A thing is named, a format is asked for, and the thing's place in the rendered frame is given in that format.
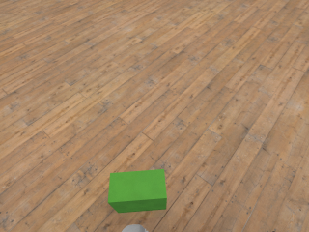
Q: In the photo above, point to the carton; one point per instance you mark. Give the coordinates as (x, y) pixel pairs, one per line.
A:
(137, 191)

